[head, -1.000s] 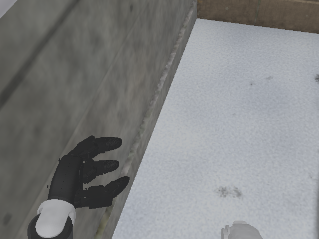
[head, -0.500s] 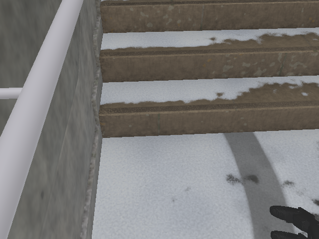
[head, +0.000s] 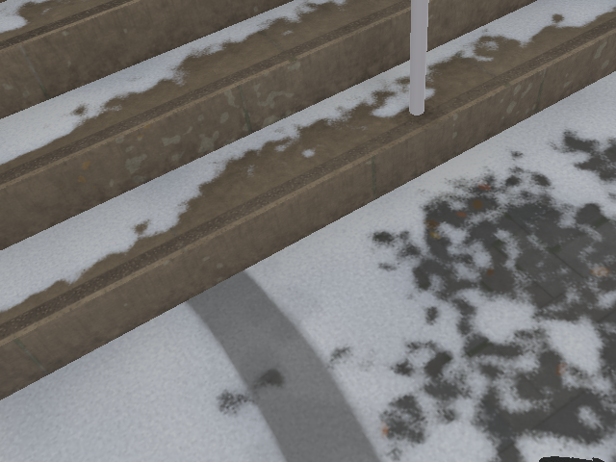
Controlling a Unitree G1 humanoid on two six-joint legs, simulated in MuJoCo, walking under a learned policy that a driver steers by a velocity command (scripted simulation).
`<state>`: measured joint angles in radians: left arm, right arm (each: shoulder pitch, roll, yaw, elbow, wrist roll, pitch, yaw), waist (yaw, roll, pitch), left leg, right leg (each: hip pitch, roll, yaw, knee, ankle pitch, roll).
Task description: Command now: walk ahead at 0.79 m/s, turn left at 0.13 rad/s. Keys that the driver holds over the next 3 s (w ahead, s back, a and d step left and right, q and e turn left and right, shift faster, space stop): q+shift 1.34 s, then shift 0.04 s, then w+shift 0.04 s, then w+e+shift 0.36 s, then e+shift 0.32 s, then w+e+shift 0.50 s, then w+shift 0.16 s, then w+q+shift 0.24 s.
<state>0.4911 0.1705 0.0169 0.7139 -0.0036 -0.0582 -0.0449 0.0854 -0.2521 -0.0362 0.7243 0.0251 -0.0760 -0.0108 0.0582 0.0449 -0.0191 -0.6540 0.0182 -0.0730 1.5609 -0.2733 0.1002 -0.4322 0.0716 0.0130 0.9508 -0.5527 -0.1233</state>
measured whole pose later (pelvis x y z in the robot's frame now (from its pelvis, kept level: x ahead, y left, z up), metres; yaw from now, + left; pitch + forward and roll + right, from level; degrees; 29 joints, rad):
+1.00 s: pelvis +0.33 -0.17 +0.04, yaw +49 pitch +3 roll -2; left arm 0.14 0.30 0.08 0.71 0.00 0.00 0.04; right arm 0.12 -0.27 -0.06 0.56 0.02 0.09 0.01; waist 0.04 0.00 0.03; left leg -0.40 0.07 0.04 0.73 -0.33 -0.02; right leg -0.34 -0.12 -0.22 0.50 -0.18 0.02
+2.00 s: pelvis +0.38 +0.02 +0.05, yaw +56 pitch +3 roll +1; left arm 0.22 0.33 0.07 0.63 -0.02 0.01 -0.01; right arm 0.28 -0.26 -0.06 0.69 -0.01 -0.07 -0.02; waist -0.03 -0.05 0.03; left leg -0.09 0.02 0.10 0.36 -0.31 -0.02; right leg -0.70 -0.07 0.00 1.18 -0.31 0.05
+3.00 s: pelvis +0.85 +0.34 +0.04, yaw +18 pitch +3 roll +0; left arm -0.02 0.13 -0.10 0.38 0.00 -0.07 -0.02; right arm 0.71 -0.14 0.01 0.94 0.02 -0.04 -0.06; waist -0.12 -0.03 0.02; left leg 0.07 0.05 -0.08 0.30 -0.42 -0.04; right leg -1.27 -0.13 0.01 1.93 -0.55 0.04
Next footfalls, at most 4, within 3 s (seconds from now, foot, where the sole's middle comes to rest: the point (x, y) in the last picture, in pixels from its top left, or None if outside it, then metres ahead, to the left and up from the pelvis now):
0.24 left None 0.40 0.00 -0.73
0.54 right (487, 459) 0.50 -0.21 -0.73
1.02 left None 0.26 -0.07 -0.73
1.46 right None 0.46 -0.13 -0.73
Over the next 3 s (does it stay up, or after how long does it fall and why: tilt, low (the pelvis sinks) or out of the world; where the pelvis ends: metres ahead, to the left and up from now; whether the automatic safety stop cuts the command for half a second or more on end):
stays up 0.85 0.34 0.04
